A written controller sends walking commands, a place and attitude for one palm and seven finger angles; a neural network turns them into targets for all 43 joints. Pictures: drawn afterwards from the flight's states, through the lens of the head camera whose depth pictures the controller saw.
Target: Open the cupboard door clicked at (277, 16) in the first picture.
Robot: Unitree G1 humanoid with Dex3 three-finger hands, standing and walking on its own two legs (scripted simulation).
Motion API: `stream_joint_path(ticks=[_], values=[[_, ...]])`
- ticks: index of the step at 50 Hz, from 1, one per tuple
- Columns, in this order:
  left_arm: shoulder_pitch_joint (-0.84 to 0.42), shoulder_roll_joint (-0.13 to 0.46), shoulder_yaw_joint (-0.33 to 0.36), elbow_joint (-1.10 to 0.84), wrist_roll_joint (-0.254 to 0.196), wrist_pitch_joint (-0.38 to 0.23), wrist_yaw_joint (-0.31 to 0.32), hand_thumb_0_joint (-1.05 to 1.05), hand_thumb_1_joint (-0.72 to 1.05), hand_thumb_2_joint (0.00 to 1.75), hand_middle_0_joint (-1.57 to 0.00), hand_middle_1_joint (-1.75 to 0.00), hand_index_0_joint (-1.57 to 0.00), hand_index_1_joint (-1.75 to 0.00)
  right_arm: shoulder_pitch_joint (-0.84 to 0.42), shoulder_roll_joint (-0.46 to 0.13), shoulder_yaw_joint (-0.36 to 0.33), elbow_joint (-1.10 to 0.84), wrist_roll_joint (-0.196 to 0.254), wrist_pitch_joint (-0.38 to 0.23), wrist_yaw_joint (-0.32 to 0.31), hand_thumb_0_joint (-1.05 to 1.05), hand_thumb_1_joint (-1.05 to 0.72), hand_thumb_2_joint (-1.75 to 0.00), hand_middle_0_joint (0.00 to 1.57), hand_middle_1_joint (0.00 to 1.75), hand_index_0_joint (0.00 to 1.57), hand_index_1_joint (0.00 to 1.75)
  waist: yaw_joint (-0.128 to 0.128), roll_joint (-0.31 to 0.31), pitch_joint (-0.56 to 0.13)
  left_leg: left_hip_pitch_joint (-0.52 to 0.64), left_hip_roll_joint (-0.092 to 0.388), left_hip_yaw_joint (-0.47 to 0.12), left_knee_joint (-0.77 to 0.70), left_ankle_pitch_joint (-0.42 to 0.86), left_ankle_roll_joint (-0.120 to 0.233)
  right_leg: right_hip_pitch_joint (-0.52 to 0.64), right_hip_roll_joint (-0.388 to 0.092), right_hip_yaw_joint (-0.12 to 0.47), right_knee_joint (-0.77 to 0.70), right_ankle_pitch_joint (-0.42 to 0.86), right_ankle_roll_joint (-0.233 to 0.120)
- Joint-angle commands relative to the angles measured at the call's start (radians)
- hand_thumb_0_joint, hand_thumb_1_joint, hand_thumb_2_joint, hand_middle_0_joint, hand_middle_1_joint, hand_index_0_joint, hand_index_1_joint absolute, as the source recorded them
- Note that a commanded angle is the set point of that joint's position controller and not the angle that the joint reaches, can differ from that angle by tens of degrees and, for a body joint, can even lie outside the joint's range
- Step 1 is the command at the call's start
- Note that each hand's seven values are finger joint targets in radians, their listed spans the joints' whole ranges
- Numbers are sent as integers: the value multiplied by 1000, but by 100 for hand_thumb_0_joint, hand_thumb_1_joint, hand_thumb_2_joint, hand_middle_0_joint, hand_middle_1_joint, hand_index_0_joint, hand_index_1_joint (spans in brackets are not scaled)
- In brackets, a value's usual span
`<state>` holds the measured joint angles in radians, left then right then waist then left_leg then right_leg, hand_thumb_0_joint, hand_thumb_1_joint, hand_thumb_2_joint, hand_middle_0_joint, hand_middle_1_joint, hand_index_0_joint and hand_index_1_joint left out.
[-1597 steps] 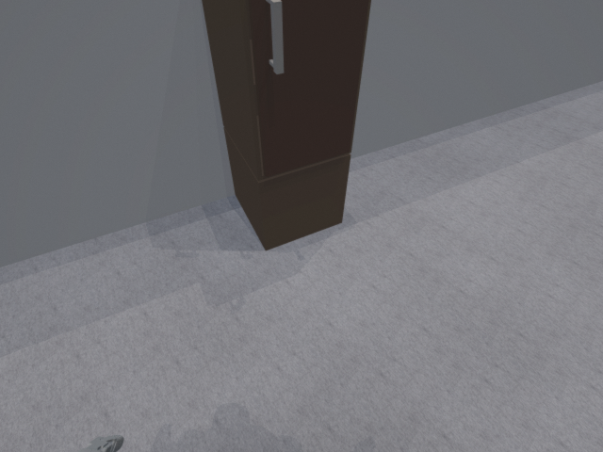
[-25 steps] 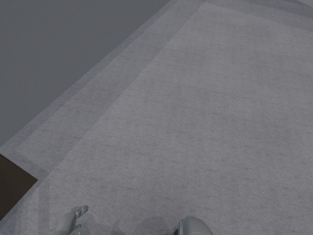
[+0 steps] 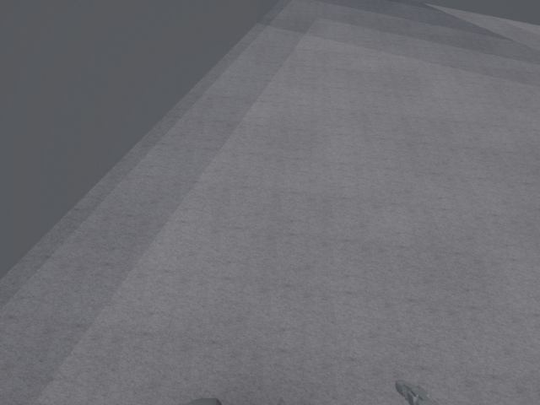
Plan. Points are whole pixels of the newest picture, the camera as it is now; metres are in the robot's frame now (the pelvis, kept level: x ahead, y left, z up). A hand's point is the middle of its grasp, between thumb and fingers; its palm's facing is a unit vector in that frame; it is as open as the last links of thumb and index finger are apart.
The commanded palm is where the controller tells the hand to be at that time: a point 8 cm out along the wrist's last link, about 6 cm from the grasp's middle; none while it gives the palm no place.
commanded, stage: walk to a spot facing it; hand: left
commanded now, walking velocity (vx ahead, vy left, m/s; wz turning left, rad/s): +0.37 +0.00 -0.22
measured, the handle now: out of the picture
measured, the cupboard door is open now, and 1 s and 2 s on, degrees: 46 46 46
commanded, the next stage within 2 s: turn to face it in 0.66 s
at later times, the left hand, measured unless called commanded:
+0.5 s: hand (211, 312) +0.29 +0.14 -0.16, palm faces -0.03 -0.98 -0.19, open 7.2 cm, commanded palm none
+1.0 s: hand (249, 204) +0.56 +0.09 -0.15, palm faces +0.01 -0.98 -0.18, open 7.4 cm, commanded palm none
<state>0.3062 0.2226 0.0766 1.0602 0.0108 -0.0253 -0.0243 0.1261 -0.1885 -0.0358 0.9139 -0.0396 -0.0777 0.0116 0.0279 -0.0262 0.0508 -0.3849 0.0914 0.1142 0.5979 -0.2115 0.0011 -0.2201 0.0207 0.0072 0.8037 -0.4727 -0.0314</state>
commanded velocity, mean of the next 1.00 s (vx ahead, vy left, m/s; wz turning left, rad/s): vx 0.25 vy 0.00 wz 0.05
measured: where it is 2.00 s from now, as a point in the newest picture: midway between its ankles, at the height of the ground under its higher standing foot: (304, 297)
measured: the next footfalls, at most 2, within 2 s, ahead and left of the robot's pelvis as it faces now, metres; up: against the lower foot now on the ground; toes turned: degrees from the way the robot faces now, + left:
right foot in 0.30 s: +0.24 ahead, -0.16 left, +0.00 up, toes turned -10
left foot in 0.60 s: +0.43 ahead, +0.09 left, +0.00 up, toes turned +5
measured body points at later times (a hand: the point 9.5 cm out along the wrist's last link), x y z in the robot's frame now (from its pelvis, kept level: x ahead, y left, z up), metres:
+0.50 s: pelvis +0.24 -0.05 +0.02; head +0.27 -0.04 +0.47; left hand +0.30 +0.19 -0.14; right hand +0.22 -0.29 -0.13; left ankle +0.26 +0.09 -0.68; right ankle +0.20 -0.15 -0.72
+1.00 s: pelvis +0.46 -0.08 +0.00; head +0.48 -0.09 +0.45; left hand +0.56 +0.15 -0.14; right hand +0.42 -0.31 -0.16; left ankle +0.40 +0.05 -0.68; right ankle +0.47 -0.21 -0.72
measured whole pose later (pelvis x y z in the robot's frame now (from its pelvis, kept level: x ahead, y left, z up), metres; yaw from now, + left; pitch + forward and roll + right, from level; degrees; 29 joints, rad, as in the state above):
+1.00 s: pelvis +0.46 -0.08 +0.00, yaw +1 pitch +0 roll +0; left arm 0.13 0.15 0.05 1.00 0.03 -0.05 -0.01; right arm 0.34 -0.18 -0.05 1.11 -0.01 0.02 0.00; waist -0.03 0.02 0.04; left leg -0.36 0.09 0.08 0.96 -0.53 -0.04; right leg -0.31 -0.11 -0.18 0.60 -0.29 0.01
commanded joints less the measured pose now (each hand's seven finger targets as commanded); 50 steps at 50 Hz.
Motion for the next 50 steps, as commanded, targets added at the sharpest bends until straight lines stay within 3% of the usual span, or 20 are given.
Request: stream_joint_path(ticks=[1,3,6,12,13,14,15,16,20,28,29,31,32,35,38,42,43,45,47,50], values=[[-168,51,6,-137,15,-43,-5,0,90,90,-20,-30,-20,-30,309,-192,-52,44,-7,9,-26,0,-90,-90,20,30,20,30,-126,168,-6,318,363,-472,-382,-90,175,-512,-101,35,482,58,6],[-129,31,3,-124,18,-24,-20,0,90,90,-20,-30,-20,-30,230,-141,-34,42,-2,-4,-29,0,-90,-90,20,30,20,30,-64,189,39,248,293,-263,-406,-13,116,-459,-137,24,360,133,23],[-135,3,-12,-123,14,-11,-30,0,90,90,-20,-30,-20,-30,238,-150,-37,63,0,-7,-25,0,-90,-90,20,30,20,30,-57,213,-38,255,217,-59,-377,141,88,-298,-122,-56,58,161,32],[-58,39,6,-76,19,-11,-28,0,90,90,-20,-30,-20,-30,217,-166,-45,89,1,26,-12,0,-90,-90,20,30,20,30,3,79,-23,127,180,4,-260,-137,53,29,-45,-158,-235,258,17],[35,84,18,-48,22,-18,-21,0,90,90,-20,-30,-20,-30,197,-144,-39,86,8,26,-7,0,-90,-90,20,30,20,30,54,-2,-51,35,124,52,-107,-126,24,179,-64,-91,-298,183,-11],[162,180,43,-15,28,-28,-7,0,90,90,-20,-30,-20,-30,170,-90,-23,64,23,25,0,0,-90,-90,20,30,20,30,119,-223,-70,-182,11,150,191,-209,-20,341,-264,226,-436,-49,-100],[239,264,63,0,13,-25,8,0,90,90,-20,-30,-20,-30,123,-72,-17,22,29,24,3,0,-90,-90,20,30,20,30,150,-357,-100,-316,-34,69,475,-438,-22,381,-460,567,-644,-202,-196],[189,240,56,-6,2,-21,15,0,90,90,-20,-30,-20,-30,79,-104,-28,22,23,25,4,0,-90,-90,20,30,20,30,124,-218,-36,-371,16,-48,590,-350,-13,323,-451,540,-670,-217,-212],[-5,84,12,-50,13,-40,32,0,90,90,-20,-30,-20,-30,127,-62,-24,71,15,31,0,0,-90,-90,20,30,20,30,-11,-142,-26,-194,95,-78,429,-197,-39,83,-348,181,-602,258,-150],[-4,113,17,-4,1,-50,12,0,90,90,-20,-30,-20,-30,216,-46,-26,98,13,12,12,0,-90,-90,20,30,20,30,-73,-13,-39,192,-20,68,-119,63,-37,-5,-210,-6,-443,310,-78],[-16,84,11,-17,2,-48,10,0,90,90,-20,-30,-20,-30,315,-103,-41,128,10,4,2,0,-90,-90,20,30,20,30,-120,74,-70,346,28,-4,-146,34,-3,-94,-167,-50,-266,355,-48],[-59,17,-12,-78,0,-49,6,0,90,90,-20,-30,-20,-30,525,-250,-75,168,-7,6,-24,0,-90,-90,20,30,20,30,-194,327,-169,566,403,-536,-329,-31,201,-420,-5,-105,292,-98,13],[-122,22,-8,-105,6,-51,7,0,90,90,-20,-30,-20,-30,498,-246,-73,156,-5,13,-28,0,-90,-90,20,30,20,30,-183,212,-112,535,430,-550,-325,18,240,-496,-63,-21,429,-82,3],[-159,6,-3,-91,14,-32,-3,0,90,90,-20,-30,-20,-30,311,-124,-40,120,-1,0,-31,0,-90,-90,20,30,20,30,-92,189,55,220,342,-321,-391,14,152,-462,-160,14,390,77,26],[-114,-34,-16,-78,12,-11,-13,0,90,90,-20,-30,-20,-30,246,-116,-41,114,-3,-5,-32,0,-90,-90,20,30,20,30,-51,172,18,160,237,-80,-369,145,99,-250,-138,-69,43,125,44],[12,-7,-13,-21,15,-25,-4,0,90,90,-20,-30,-20,-30,204,-126,-37,121,17,24,-26,0,-90,-90,20,30,20,30,2,93,-68,75,124,-29,-188,53,56,70,-57,-174,-255,325,61],[51,44,-1,-13,16,-34,5,0,90,90,-20,-30,-20,-30,190,-96,-32,116,24,27,-22,0,-90,-90,20,30,20,30,25,-8,-82,-10,68,-10,-104,-49,17,180,-114,-90,-335,333,48],[125,209,29,-14,15,-31,24,0,90,90,-20,-30,-20,-30,166,-52,-24,69,32,51,-16,0,-90,-90,20,30,20,30,71,-319,-115,-169,-32,12,301,-462,-35,227,-506,300,-578,292,-103],[19,179,26,-47,15,-15,32,0,90,90,-20,-30,-20,-30,142,-35,-27,66,30,57,-9,0,-90,-90,20,30,20,30,36,-201,-35,-193,-3,-48,476,-364,-31,110,-474,214,-576,259,-128],[-44,96,12,-65,17,-18,49,0,90,90,-20,-30,-20,-30,118,-33,-25,75,31,74,-13,0,-90,-90,20,30,20,30,0,-225,-44,-171,30,-57,422,-328,-53,124,-422,-13,-464,758,-89]])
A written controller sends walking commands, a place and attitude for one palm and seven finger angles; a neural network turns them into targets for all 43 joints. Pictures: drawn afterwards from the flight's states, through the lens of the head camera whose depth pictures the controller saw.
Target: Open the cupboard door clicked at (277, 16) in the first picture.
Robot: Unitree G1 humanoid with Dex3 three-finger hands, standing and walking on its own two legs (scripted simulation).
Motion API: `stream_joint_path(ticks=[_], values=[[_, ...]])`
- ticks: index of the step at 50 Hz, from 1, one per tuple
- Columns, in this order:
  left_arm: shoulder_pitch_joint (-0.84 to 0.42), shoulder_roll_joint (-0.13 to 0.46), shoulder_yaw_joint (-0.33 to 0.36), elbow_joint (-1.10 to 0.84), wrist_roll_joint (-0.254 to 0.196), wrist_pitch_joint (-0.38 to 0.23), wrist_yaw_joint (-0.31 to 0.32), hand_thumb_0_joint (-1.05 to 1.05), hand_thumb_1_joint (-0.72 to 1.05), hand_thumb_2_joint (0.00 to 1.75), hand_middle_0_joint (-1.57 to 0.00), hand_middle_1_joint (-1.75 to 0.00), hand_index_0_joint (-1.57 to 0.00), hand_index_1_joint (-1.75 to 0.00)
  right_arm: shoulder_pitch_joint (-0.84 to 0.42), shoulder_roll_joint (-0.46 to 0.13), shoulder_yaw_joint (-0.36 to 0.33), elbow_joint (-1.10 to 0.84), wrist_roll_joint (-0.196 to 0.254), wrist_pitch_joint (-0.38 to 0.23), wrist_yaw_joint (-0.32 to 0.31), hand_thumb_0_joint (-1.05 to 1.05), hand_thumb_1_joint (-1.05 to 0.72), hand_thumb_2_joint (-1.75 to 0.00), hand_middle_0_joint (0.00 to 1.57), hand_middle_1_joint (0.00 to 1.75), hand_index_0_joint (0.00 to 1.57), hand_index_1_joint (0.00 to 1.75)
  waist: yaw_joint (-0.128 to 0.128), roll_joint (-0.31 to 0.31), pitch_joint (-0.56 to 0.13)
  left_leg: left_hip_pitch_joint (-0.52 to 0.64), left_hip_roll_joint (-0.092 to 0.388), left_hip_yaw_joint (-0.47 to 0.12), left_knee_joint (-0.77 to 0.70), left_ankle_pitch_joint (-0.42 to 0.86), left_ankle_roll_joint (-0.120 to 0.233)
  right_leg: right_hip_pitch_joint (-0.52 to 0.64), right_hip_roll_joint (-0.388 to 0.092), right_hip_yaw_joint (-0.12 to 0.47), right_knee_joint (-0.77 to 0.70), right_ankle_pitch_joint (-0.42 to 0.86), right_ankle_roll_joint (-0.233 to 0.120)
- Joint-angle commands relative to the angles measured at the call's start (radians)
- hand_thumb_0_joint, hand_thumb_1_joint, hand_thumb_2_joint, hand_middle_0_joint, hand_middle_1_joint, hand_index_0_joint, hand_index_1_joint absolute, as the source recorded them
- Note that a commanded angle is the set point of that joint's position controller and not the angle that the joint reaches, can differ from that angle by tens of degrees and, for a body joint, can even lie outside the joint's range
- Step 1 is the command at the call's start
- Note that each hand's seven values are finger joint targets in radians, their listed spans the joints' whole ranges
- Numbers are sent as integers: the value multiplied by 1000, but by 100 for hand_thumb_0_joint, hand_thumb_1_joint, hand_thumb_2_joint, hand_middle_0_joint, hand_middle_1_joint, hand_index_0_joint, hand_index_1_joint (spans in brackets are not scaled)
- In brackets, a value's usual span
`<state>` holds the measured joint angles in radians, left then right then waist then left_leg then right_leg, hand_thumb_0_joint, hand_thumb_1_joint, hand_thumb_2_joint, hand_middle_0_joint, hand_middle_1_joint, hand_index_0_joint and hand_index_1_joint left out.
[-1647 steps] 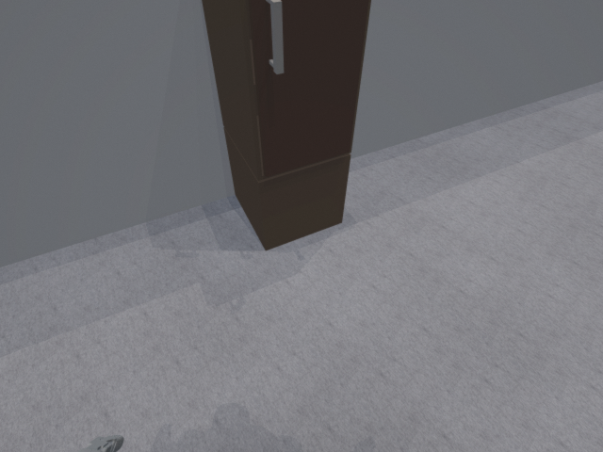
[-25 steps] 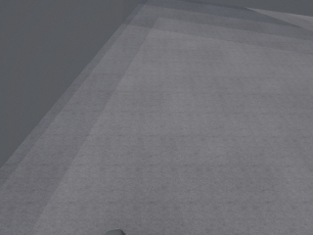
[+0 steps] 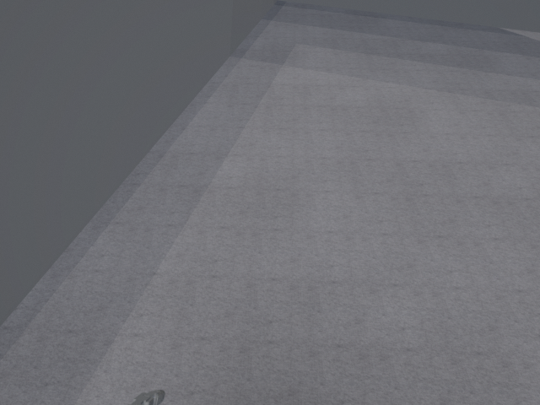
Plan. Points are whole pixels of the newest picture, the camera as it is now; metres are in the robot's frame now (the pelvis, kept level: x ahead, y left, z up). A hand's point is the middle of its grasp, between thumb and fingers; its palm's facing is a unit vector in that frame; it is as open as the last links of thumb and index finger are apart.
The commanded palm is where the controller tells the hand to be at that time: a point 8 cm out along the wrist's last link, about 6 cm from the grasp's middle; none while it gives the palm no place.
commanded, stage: turn to face it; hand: left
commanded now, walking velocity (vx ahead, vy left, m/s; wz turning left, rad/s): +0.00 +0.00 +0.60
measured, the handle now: out of the picture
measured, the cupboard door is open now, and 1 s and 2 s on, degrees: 46 46 46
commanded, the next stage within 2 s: none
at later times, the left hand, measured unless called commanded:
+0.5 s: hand out of the picture +0.15 +0.21 -0.15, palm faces +0.29 -0.92 -0.28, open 7.4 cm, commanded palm none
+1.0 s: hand out of the picture +0.07 +0.20 -0.16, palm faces +0.58 -0.77 -0.25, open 7.4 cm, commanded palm none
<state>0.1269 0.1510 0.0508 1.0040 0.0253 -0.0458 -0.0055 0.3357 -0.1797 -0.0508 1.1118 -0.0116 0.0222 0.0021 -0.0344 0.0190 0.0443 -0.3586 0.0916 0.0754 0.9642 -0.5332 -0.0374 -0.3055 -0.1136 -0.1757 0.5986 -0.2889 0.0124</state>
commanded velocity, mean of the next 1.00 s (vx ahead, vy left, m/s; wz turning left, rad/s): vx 0.00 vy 0.00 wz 0.60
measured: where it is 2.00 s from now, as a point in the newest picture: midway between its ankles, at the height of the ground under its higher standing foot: outside the picture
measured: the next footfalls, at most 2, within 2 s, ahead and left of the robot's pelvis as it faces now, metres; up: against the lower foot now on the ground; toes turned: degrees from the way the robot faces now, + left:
left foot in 0.16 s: +0.11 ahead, +0.12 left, +0.00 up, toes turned +14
right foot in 0.48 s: +0.18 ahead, -0.15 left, +0.00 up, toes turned +11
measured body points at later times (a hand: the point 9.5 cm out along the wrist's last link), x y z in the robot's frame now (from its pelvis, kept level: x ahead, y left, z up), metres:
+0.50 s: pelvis +0.10 -0.03 +0.00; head +0.14 -0.03 +0.44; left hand +0.13 +0.26 -0.13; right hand +0.23 -0.26 -0.15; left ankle +0.07 +0.11 -0.72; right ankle +0.14 -0.16 -0.73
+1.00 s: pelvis +0.12 -0.03 +0.00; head +0.16 +0.01 +0.45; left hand +0.04 +0.24 -0.14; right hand +0.35 -0.18 -0.13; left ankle +0.09 +0.08 -0.73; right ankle +0.20 -0.17 -0.67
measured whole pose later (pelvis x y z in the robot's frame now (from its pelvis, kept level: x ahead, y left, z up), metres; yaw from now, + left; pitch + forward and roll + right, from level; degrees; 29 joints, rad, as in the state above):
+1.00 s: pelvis +0.12 -0.03 +0.00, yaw +35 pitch +1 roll -1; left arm 0.15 0.25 0.08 0.91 0.01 0.06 0.00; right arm 0.13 -0.22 -0.05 0.89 -0.02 0.03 0.01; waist 0.01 -0.01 0.11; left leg -0.33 0.01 -0.01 0.56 -0.24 0.01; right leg -0.46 -0.09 -0.03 1.02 -0.45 0.09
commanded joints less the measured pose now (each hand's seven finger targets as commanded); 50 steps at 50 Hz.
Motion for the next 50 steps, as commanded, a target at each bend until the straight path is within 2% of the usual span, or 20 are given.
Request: stream_joint_path(ticks=[1,6,7,8,9,10,15,21,22,24,26,28,31,36,38,39,40,41,45,50], values=[[128,172,38,-12,2,2,30,0,90,90,-20,-30,-20,-30,-84,-22,-4,-124,4,-24,1,0,-90,-90,20,30,20,30,51,-237,-49,-168,22,1,-23,19,-17,218,-275,110,-228,652,-122],[82,192,51,-51,-14,17,25,0,90,90,-20,-30,-20,-30,30,-64,-11,-115,-8,-25,13,0,-90,-90,20,30,20,30,-20,-47,-116,173,-38,78,-494,437,-5,98,-200,-33,27,440,-17],[88,145,44,-81,-22,25,19,0,90,90,-20,-30,-20,-30,88,-160,-34,-117,-19,-35,8,0,-90,-90,20,30,20,30,-40,208,-162,293,131,-167,-567,685,76,-58,-91,-63,228,106,47],[39,111,25,-120,-24,36,19,0,90,90,-20,-30,-20,-30,127,-241,-52,-123,-17,-33,-6,0,-90,-90,20,30,20,30,-71,365,-184,355,334,-430,-588,1026,213,-243,8,19,456,-391,87],[4,138,30,-141,-18,48,24,0,90,90,-20,-30,-20,-30,132,-263,-55,-125,-18,-24,-16,0,-90,-90,20,30,20,30,-76,216,-219,349,363,-432,-572,967,268,-252,7,148,560,-375,68],[-27,130,33,-152,-11,50,24,0,90,90,-20,-30,-20,-30,82,-256,-57,-150,-18,-29,-20,0,-90,-90,20,30,20,30,-56,124,-159,287,335,-411,-585,846,260,-289,0,153,600,-307,67],[-10,128,29,-122,-15,63,15,0,90,90,-20,-30,-20,-30,-52,-215,-42,-189,-16,-35,-32,0,-90,-90,20,30,20,30,1,150,-113,262,194,-242,-549,975,182,-244,21,162,438,-161,90],[93,143,35,-121,-17,59,14,0,90,90,-20,-30,-20,-30,-179,-252,-67,-237,-13,-3,-16,0,-90,-90,20,30,20,30,48,142,-100,67,126,-263,-524,624,142,66,94,97,9,-13,68],[144,171,43,-115,-14,51,18,0,90,90,-20,-30,-20,-30,-210,-235,-66,-253,-6,1,-12,0,-90,-90,20,30,20,30,79,78,-101,-14,78,-246,-466,489,103,174,66,117,-145,85,61],[174,335,72,-131,9,37,33,0,90,90,-20,-30,-20,-30,-231,-131,-52,-301,3,7,2,0,-90,-90,20,30,20,30,107,-393,-78,-243,-134,-42,-11,-94,-15,224,-373,549,-377,164,-113],[87,290,50,-162,3,39,34,0,90,90,-20,-30,-20,-30,-194,-146,-53,-290,-2,18,19,0,-90,-90,20,30,20,30,51,-248,-55,-192,-67,-100,240,-9,1,53,-334,412,-351,57,-158],[23,225,39,-176,-2,44,38,0,90,90,-20,-30,-20,-30,-204,-142,-58,-260,-5,36,21,0,-90,-90,20,30,20,30,14,-302,-37,-223,-31,-76,286,68,-24,82,-237,263,-307,216,-106],[103,218,36,-158,-1,29,37,0,90,90,-20,-30,-20,-30,-263,-109,-35,-276,0,24,26,0,-90,-90,20,30,20,30,50,-238,-66,-208,-42,-9,36,57,-42,255,-212,132,-198,650,-99],[162,281,56,-133,0,29,31,0,90,90,-20,-30,-20,-30,-268,-100,-19,-289,4,7,29,0,-90,-90,20,30,20,30,70,-212,-122,-47,-89,78,-326,152,-20,314,-239,75,-67,772,-81],[119,276,58,-144,-11,29,23,0,90,90,-20,-30,-20,-30,-158,-150,-34,-267,-2,-1,27,0,-90,-90,20,30,20,30,3,-151,-167,179,-79,53,-512,385,6,183,-213,14,87,651,-15],[107,233,52,-174,-19,35,17,0,90,90,-20,-30,-20,-30,-85,-248,-59,-255,-10,-9,20,0,-90,-90,20,30,20,30,-39,57,-214,379,104,-175,-533,659,89,-49,-132,-29,270,299,51],[47,166,29,-222,-23,42,15,0,90,90,-20,-30,-20,-30,-7,-349,-86,-245,-10,-7,8,0,-90,-90,20,30,20,30,-90,307,-214,439,350,-498,-569,1063,260,-279,-6,17,501,-385,105],[6,195,32,-236,-13,60,24,0,90,90,-20,-30,-20,-30,19,-357,-85,-223,-10,2,0,0,-90,-90,20,30,20,30,-86,191,-212,402,367,-457,-550,991,309,-295,-14,153,597,-383,83],[21,179,40,-187,-8,77,15,0,90,90,-20,-30,-20,-30,-177,-264,-61,-276,-13,-7,-15,0,-90,-90,20,30,20,30,3,156,-81,168,179,-317,-605,586,196,-240,-5,181,533,-163,82],[38,163,38,-185,-11,78,10,0,90,90,-20,-30,-20,-30,-192,-270,-67,-278,-19,1,-9,0,-90,-90,20,30,20,30,14,156,-85,96,129,-332,-628,387,179,-99,54,146,270,-154,67]])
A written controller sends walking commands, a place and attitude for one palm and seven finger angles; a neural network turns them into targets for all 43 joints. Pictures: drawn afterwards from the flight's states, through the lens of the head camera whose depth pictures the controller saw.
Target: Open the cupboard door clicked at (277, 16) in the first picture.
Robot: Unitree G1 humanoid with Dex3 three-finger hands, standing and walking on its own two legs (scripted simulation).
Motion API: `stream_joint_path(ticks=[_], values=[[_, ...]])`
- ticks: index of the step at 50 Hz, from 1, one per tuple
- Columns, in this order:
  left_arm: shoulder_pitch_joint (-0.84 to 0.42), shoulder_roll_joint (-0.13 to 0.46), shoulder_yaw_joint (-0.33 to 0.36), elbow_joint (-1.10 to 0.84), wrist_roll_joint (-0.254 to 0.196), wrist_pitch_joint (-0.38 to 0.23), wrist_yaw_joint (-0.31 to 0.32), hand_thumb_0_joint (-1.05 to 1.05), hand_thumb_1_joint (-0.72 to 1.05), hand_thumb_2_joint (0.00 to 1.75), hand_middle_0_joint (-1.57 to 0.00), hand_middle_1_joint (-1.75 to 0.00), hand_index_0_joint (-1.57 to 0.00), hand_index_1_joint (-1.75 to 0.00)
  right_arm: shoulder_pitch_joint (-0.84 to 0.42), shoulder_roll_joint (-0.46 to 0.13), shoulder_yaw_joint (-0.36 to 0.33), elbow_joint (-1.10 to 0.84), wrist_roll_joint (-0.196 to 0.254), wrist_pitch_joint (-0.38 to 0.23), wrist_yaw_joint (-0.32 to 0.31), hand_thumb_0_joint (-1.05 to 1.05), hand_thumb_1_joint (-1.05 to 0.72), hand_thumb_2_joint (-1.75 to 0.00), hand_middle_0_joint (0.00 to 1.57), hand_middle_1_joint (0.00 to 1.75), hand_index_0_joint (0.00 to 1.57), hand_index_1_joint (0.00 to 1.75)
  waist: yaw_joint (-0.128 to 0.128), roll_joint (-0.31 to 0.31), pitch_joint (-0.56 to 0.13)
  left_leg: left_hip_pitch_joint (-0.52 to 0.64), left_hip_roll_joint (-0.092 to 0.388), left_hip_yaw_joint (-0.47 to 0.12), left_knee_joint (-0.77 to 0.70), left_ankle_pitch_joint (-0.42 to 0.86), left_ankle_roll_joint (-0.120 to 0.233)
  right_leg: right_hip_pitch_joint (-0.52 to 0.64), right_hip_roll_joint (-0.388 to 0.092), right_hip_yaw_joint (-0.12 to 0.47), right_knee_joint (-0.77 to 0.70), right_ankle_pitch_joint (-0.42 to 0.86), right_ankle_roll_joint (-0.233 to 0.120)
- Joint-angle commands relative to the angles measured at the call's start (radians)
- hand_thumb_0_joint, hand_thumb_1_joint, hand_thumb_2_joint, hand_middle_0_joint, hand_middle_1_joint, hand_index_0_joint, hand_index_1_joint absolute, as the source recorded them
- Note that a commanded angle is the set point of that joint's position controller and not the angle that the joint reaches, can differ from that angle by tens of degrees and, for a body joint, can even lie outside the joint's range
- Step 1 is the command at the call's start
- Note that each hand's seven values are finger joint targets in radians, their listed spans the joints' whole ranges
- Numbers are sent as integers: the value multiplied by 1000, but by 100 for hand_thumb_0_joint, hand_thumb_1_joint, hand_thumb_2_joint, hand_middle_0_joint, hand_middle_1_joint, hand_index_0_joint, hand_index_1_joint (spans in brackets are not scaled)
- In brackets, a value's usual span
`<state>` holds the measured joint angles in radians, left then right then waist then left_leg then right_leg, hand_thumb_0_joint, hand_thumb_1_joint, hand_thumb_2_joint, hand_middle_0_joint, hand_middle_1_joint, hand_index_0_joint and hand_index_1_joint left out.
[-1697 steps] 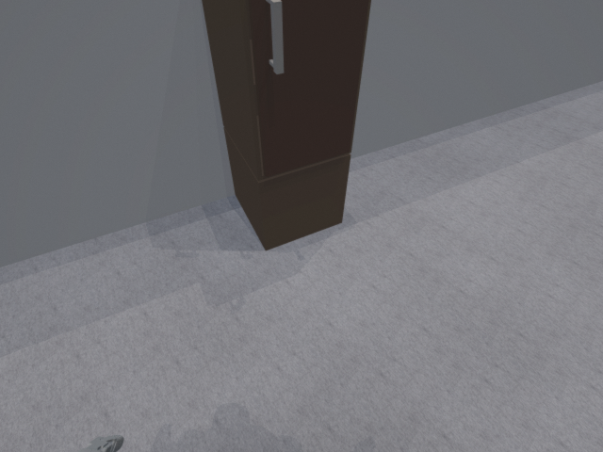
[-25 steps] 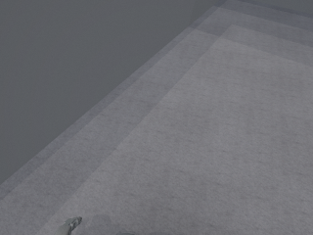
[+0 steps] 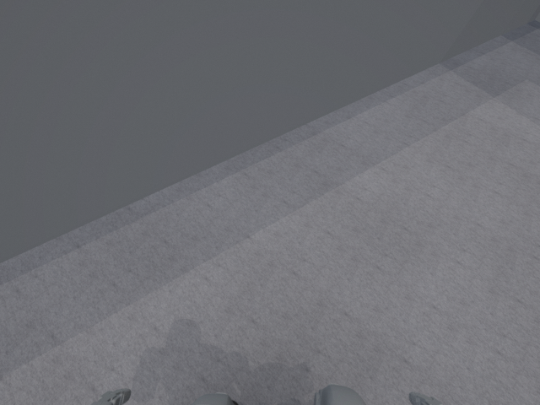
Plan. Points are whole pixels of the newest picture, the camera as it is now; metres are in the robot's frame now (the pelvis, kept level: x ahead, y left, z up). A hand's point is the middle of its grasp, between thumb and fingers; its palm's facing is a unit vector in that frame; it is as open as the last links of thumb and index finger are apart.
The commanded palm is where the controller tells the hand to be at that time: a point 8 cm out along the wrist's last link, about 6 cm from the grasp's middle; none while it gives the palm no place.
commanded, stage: turn to face it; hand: left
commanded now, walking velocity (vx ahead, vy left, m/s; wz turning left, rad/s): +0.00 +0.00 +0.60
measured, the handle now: out of the picture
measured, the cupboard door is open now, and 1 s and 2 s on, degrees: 46 46 46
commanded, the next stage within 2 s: none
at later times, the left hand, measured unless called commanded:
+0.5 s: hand out of the picture +0.02 +0.20 -0.18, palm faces +0.34 -0.91 -0.22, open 7.4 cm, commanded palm none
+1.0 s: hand out of the picture -0.04 +0.16 -0.17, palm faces +0.63 -0.75 -0.21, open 7.4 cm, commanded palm none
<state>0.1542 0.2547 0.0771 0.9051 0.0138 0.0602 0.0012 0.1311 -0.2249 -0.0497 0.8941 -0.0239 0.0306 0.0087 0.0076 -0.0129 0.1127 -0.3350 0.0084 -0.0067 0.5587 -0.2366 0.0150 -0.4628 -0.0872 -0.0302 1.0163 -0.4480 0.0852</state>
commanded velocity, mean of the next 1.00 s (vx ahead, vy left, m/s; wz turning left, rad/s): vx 0.00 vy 0.00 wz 0.60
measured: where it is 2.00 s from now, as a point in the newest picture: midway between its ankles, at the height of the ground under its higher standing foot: outside the picture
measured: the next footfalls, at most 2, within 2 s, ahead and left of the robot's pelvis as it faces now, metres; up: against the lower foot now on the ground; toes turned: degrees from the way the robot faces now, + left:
right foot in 0.14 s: +0.06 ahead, -0.17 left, +0.00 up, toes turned +2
left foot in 0.42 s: +0.03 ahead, +0.11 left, +0.00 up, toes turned +22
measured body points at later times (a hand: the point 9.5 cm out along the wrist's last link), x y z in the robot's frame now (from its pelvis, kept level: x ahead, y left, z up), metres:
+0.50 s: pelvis +0.01 -0.02 -0.01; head +0.06 +0.02 +0.43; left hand +0.00 +0.25 -0.17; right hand +0.19 -0.24 -0.14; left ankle +0.00 +0.10 -0.73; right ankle +0.02 -0.17 -0.68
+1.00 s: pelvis +0.03 -0.04 +0.00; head +0.06 +0.00 +0.44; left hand -0.07 +0.20 -0.15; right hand +0.28 -0.18 -0.13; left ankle -0.03 +0.06 -0.72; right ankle +0.10 -0.17 -0.73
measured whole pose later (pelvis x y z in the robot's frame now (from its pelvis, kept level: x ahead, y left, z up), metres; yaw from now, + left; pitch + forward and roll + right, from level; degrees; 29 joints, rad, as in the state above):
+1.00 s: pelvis +0.03 -0.04 +0.00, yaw +39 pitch +0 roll +1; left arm 0.22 0.21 0.05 0.89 0.02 0.01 0.00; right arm 0.12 -0.25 -0.07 0.90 -0.01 0.06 0.04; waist 0.00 -0.04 0.10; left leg -0.35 0.02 0.09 0.67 -0.37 -0.05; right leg -0.23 -0.18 -0.20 0.59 -0.35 0.06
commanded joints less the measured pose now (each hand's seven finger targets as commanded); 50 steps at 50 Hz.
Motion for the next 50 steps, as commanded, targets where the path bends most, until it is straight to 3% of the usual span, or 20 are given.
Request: stream_joint_path(ticks=[1,4,5,6,7,8,11,18,19,20,21,23,33,34,36,38,40,48,49,50], values=[[12,58,11,-88,1,-30,4,0,90,90,-20,-30,-20,-30,13,-226,-71,-60,-6,-5,-15,0,-90,-90,20,30,20,30,-29,191,-148,55,204,-267,-217,85,124,88,44,-8,-204,10,-9],[121,75,19,-65,-1,-44,9,0,90,90,-20,-30,-20,-30,-44,-216,-76,-82,2,5,-11,0,-90,-90,20,30,20,30,30,148,-162,-81,155,-264,-130,30,82,315,63,-23,-490,159,-20],[155,129,31,-61,9,-53,17,0,90,90,-20,-30,-20,-30,-50,-169,-73,-93,10,8,-7,0,-90,-90,20,30,20,30,50,-9,-156,-186,67,-196,-6,-81,24,408,-45,82,-668,109,-50],[158,229,49,-70,23,-61,26,0,90,90,-20,-30,-20,-30,-40,-93,-60,-115,15,8,-1,0,-90,-90,20,30,20,30,62,-325,-143,-330,-80,-13,274,-296,-59,437,-329,401,-807,43,-157],[122,233,39,-86,14,-59,31,0,90,90,-20,-30,-20,-30,-66,-137,-65,-117,9,9,5,0,-90,-90,20,30,20,30,59,-311,-117,-289,-27,-39,517,-368,-48,280,-421,424,-825,78,-224],[36,195,28,-111,11,-54,31,0,90,90,-20,-30,-20,-30,-32,-124,-67,-116,7,15,12,0,-90,-90,20,30,20,30,3,-190,-95,-253,-1,-61,591,-298,-44,205,-380,314,-816,61,-235],[-19,128,11,-117,12,-62,32,0,90,90,-20,-30,-20,-30,-7,-106,-57,-71,8,21,20,0,-90,-90,20,30,20,30,-28,-277,-117,-242,38,15,596,-237,-78,290,-249,71,-682,469,-189],[94,183,33,-63,8,-63,17,0,90,90,-20,-30,-20,-30,-5,-80,-35,-72,14,-2,26,0,-90,-90,20,30,20,30,2,-150,-171,34,-16,133,-22,-47,-64,357,-241,-86,-431,688,-109],[78,169,33,-75,-1,-59,14,0,90,90,-20,-30,-20,-30,70,-130,-48,-55,11,-9,24,0,-90,-90,20,30,20,30,-44,-51,-208,181,28,67,-116,131,-41,247,-226,-120,-307,579,-65],[81,102,21,-110,-9,-53,7,0,90,90,-20,-30,-20,-30,145,-241,-76,-47,2,-21,14,0,-90,-90,20,30,20,30,-76,249,-262,363,287,-291,-142,476,85,-18,-92,-160,-83,105,17],[-10,67,1,-146,-6,-45,12,0,90,90,-20,-30,-20,-30,225,-305,-92,-23,4,-14,-2,0,-90,-90,20,30,20,30,-124,319,-274,379,417,-437,-159,764,214,-134,-28,-63,95,-249,27],[-60,78,6,-151,3,-34,18,0,90,90,-20,-30,-20,-30,192,-270,-82,-28,-4,-18,-13,0,-90,-90,20,30,20,30,-102,163,-231,260,367,-376,-178,449,210,-142,-47,22,187,-131,1],[90,64,14,-72,-5,-44,5,0,90,90,-20,-30,-20,-30,-15,-218,-76,-69,0,1,-16,0,-90,-90,20,30,20,30,12,161,-170,-6,169,-266,-131,146,93,255,72,-29,-424,126,-18],[136,92,23,-62,-2,-51,11,0,90,90,-20,-30,-20,-30,-37,-192,-73,-81,7,4,-13,0,-90,-90,20,30,20,30,39,96,-166,-105,118,-240,-65,43,54,371,31,2,-583,182,-28],[147,236,45,-76,18,-61,27,0,90,90,-20,-30,-20,-30,-60,-109,-60,-117,14,4,0,0,-90,-90,20,30,20,30,69,-342,-133,-303,-70,-14,415,-367,-58,370,-404,444,-823,136,-204],[38,163,27,-104,12,-63,34,0,90,90,-20,-30,-20,-30,-17,-121,-69,-99,8,17,12,0,-90,-90,20,30,20,30,-3,-190,-103,-253,2,-59,622,-280,-47,231,-350,278,-785,154,-227],[-10,127,11,-109,9,-61,29,0,90,90,-20,-30,-20,-30,-14,-108,-61,-65,5,28,19,0,-90,-90,20,30,20,30,-32,-256,-74,-246,29,-9,651,-215,-71,235,-246,98,-718,367,-187],[114,179,34,-58,12,-68,19,0,90,90,-20,-30,-20,-30,-34,-65,-33,-79,15,0,26,0,-90,-90,20,30,20,30,14,-176,-176,-2,-14,130,19,-102,-63,394,-256,-74,-478,705,-133],[97,178,36,-64,3,-64,15,0,90,90,-20,-30,-20,-30,21,-94,-39,-66,13,-5,24,0,-90,-90,20,30,20,30,-22,-121,-187,115,-12,114,-91,21,-51,317,-244,-110,-393,653,-94],[93,138,32,-86,-4,-59,10,0,90,90,-20,-30,-20,-30,94,-184,-62,-54,6,-14,18,0,-90,-90,20,30,20,30,-63,80,-236,292,141,-89,-146,237,13,128,-175,-157,-209,406,-30]])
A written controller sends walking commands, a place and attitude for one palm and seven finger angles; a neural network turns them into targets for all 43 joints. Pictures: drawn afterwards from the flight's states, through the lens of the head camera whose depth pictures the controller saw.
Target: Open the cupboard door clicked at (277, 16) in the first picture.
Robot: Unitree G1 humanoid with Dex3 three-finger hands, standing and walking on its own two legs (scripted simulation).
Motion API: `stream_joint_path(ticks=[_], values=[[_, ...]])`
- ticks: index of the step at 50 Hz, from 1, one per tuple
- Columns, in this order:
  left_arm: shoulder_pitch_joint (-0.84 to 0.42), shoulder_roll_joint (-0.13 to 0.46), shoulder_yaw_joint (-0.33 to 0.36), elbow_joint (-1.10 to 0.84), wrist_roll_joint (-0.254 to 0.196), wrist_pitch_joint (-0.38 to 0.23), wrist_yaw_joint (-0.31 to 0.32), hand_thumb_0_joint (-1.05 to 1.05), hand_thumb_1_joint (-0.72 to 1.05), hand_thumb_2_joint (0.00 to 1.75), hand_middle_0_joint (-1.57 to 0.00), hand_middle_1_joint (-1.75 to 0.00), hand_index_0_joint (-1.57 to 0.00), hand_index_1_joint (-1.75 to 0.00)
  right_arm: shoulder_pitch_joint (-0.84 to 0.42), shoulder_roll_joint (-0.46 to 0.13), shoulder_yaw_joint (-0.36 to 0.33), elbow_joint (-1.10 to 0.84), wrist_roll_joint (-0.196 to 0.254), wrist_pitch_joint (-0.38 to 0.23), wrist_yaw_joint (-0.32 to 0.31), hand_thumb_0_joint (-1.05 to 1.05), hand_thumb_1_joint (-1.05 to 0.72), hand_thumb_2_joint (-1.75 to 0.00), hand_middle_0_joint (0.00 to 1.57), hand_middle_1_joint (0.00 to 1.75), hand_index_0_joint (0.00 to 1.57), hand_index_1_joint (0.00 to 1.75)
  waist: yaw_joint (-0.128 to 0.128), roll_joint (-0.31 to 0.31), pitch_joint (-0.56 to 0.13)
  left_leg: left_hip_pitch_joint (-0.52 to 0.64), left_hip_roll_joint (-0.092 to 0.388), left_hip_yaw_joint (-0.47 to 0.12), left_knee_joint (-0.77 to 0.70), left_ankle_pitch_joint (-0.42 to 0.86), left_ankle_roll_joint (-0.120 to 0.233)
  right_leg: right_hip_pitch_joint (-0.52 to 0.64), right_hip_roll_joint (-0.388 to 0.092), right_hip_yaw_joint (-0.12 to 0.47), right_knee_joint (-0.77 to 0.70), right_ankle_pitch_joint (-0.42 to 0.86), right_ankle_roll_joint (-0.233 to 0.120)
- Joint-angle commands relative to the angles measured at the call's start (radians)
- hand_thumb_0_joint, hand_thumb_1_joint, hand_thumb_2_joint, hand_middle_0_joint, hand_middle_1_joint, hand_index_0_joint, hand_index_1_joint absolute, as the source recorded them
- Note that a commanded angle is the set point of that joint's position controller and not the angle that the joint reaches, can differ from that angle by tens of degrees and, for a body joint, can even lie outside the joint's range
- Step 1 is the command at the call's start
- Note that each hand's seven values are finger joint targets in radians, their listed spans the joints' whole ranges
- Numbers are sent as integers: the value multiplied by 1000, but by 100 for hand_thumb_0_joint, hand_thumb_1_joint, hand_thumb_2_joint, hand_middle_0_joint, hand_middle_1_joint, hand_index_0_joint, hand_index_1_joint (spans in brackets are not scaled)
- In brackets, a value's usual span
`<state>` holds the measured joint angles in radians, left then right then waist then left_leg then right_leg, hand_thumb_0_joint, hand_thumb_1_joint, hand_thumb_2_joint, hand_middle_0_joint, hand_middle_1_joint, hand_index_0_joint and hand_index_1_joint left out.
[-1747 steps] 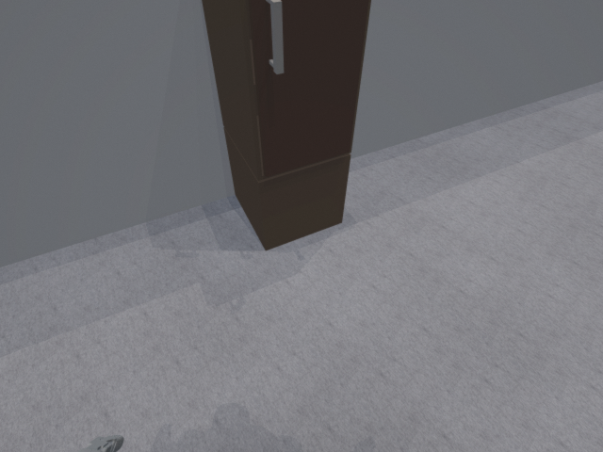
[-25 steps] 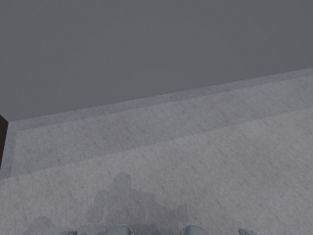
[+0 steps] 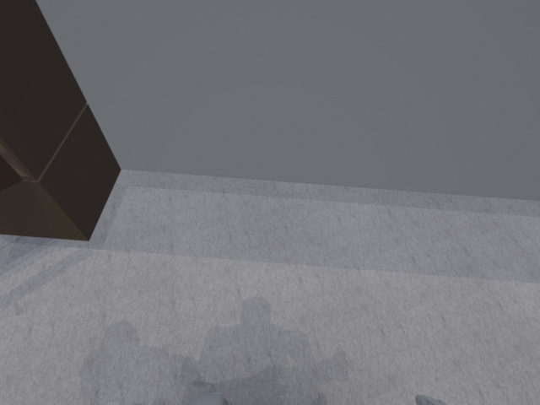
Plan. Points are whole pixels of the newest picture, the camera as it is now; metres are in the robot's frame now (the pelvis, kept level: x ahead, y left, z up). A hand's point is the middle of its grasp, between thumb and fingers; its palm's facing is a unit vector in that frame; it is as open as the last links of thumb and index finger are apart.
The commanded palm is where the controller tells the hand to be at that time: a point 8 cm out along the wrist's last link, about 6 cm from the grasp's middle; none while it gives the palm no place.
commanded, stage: turn to face it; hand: left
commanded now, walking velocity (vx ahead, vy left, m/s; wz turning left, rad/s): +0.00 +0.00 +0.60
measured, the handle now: out of the picture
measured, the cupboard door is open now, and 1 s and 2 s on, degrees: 46 46 46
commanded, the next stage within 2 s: take the last steps up to it in 1.24 s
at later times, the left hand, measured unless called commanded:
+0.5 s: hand out of the picture +0.05 +0.20 -0.15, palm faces +0.30 -0.91 -0.28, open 7.4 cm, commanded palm none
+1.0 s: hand out of the picture -0.01 +0.23 -0.15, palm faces +0.57 -0.78 -0.27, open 7.4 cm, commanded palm none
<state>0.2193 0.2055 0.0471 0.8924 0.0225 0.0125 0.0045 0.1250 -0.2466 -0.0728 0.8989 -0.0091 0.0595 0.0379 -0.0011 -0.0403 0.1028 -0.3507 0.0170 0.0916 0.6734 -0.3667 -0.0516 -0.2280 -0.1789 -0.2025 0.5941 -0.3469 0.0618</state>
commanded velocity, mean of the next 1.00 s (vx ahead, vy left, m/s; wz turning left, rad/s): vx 0.00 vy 0.00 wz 0.57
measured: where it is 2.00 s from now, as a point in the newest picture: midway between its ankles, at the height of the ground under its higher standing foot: outside the picture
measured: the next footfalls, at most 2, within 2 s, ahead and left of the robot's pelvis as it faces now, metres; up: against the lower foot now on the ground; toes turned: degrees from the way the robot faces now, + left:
left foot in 0.02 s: +0.06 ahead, +0.12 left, +0.00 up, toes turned +6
right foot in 0.38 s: +0.07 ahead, -0.15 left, +0.00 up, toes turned +11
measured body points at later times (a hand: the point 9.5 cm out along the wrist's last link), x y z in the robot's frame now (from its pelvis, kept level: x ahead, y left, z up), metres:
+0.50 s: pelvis +0.01 -0.02 +0.00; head +0.05 -0.03 +0.45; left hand +0.03 +0.25 -0.12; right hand +0.15 -0.26 -0.15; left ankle -0.02 +0.09 -0.67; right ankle +0.03 -0.16 -0.73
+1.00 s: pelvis +0.02 -0.01 +0.01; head +0.06 +0.01 +0.45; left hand -0.04 +0.27 -0.13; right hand +0.22 -0.18 -0.14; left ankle -0.01 +0.11 -0.73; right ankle +0.09 -0.14 -0.70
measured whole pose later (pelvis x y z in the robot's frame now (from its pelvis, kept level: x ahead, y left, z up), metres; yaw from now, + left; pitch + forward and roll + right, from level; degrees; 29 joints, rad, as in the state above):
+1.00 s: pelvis +0.02 -0.01 +0.01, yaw +34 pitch +1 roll -1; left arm 0.14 0.25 0.07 0.89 0.01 0.05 0.01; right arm 0.17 -0.22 -0.05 0.92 -0.03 0.04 0.01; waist -0.01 0.02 0.08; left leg -0.33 -0.03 -0.08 0.54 -0.22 0.01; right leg -0.37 -0.04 -0.02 0.76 -0.41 0.06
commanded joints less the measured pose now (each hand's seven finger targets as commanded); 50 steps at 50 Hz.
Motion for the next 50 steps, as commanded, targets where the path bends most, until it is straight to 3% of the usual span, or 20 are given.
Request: stream_joint_path(ticks=[1,2,3,7,16,17,19,20,21,23,29,31,32,33,34,35,38,41,47,50], values=[[-21,113,38,-117,-17,-6,3,0,90,90,-20,-30,-20,-30,185,-270,-69,-47,-14,-45,-24,0,-90,-90,20,30,20,30,-102,371,-246,401,389,-532,-298,753,238,-360,50,37,448,-316,58],[-83,134,36,-134,-9,8,10,0,90,90,-20,-30,-20,-30,229,-286,-69,-20,-13,-37,-35,0,-90,-90,20,30,20,30,-116,276,-260,379,415,-511,-277,770,301,-373,49,167,563,-322,32],[-100,131,37,-144,-7,9,11,0,90,90,-20,-30,-20,-30,199,-261,-62,-33,-17,-42,-40,0,-90,-90,20,30,20,30,-96,187,-223,313,383,-477,-289,606,294,-379,39,189,593,-255,24],[-67,115,42,-82,-8,17,2,0,90,90,-20,-30,-20,-30,52,-184,-38,-59,-16,-50,-55,0,-90,-90,20,30,20,30,-27,218,-161,194,224,-355,-305,477,209,-313,71,208,503,-97,26],[4,114,45,-64,-14,7,8,0,90,90,-20,-30,-20,-30,4,-186,-52,-67,-16,-26,-45,0,-90,-90,20,30,20,30,14,205,-145,-5,153,-427,-281,251,170,29,167,164,-6,19,-1],[48,141,53,-56,-13,-1,13,0,90,90,-20,-30,-20,-30,-17,-168,-49,-77,-8,-23,-42,0,-90,-90,20,30,20,30,41,140,-146,-87,110,-407,-225,183,133,143,138,186,-158,79,-9],[69,277,79,-66,9,-15,27,0,90,90,-20,-30,-20,-30,-34,-79,-38,-112,0,-27,-32,0,-90,-90,20,30,20,30,74,-282,-137,-299,-99,-122,214,-200,5,207,-289,595,-387,27,-179],[32,261,64,-75,2,-14,30,0,90,90,-20,-30,-20,-30,-32,-116,-42,-104,-9,-23,-25,0,-90,-90,20,30,20,30,49,-207,-115,-261,-36,-161,407,-218,17,82,-313,544,-370,83,-222],[-42,220,52,-94,2,-14,27,0,90,90,-20,-30,-20,-30,6,-98,-41,-93,-11,-17,-15,0,-90,-90,20,30,20,30,2,-137,-95,-234,-22,-154,484,-138,15,25,-241,433,-348,85,-216],[-85,174,42,-102,-2,-15,28,0,90,90,-20,-30,-20,-30,20,-89,-41,-58,-8,-3,-11,0,-90,-90,20,30,20,30,-24,-226,-104,-244,11,-114,523,-85,-10,69,-154,280,-283,326,-169],[36,226,59,-56,7,-21,25,0,90,90,-20,-30,-20,-30,-73,-31,-9,-84,3,-20,-1,0,-90,-90,20,30,20,30,44,-153,-116,-107,-4,14,85,-85,-11,178,-181,148,-140,648,-153],[31,240,64,-49,0,-18,17,0,90,90,-20,-30,-20,-30,-11,-50,-10,-71,-1,-26,-4,0,-90,-90,20,30,20,30,11,-129,-134,25,-27,34,-73,38,3,115,-168,108,-63,583,-109],[15,233,63,-56,-7,-15,13,0,90,90,-20,-30,-20,-30,50,-79,-18,-57,-4,-32,-4,0,-90,-90,20,30,20,30,-28,-68,-161,154,-20,8,-194,165,17,35,-151,77,35,514,-68],[16,188,56,-75,-12,-11,6,0,90,90,-20,-30,-20,-30,125,-169,-41,-47,-9,-43,-9,0,-90,-90,20,30,20,30,-63,144,-235,320,148,-221,-252,374,85,-128,-65,22,238,256,-1],[-38,116,34,-122,-19,-3,4,0,90,90,-20,-30,-20,-30,215,-276,-70,-37,-13,-44,-23,0,-90,-90,20,30,20,30,-112,379,-253,392,385,-548,-297,756,240,-351,62,52,469,-331,56],[-86,140,34,-131,-11,10,11,0,90,90,-20,-30,-20,-30,248,-288,-70,-11,-13,-37,-35,0,-90,-90,20,30,20,30,-119,276,-272,373,411,-524,-281,736,296,-356,53,179,576,-326,28],[-103,126,41,-97,-6,13,6,0,90,90,-20,-30,-20,-30,91,-209,-48,-55,-19,-48,-52,0,-90,-90,20,30,20,30,-56,244,-178,174,271,-426,-312,379,230,-338,50,217,570,-153,21],[-71,108,39,-70,-7,17,-1,0,90,90,-20,-30,-20,-30,67,-184,-36,-51,-19,-50,-56,0,-90,-90,20,30,20,30,-30,181,-157,176,215,-363,-320,410,203,-295,84,199,460,-92,20],[-50,99,34,-67,-12,16,6,0,90,90,-20,-30,-20,-30,48,-186,-41,-48,-23,-35,-50,0,-90,-90,20,30,20,30,-19,199,-148,96,195,-420,-326,306,206,-125,144,175,180,-91,2],[34,117,43,-45,-13,3,11,0,90,90,-20,-30,-20,-30,0,-167,-40,-59,-14,-29,-46,0,-90,-90,20,30,20,30,30,165,-151,-22,136,-396,-256,258,155,86,157,162,-84,73,-8]])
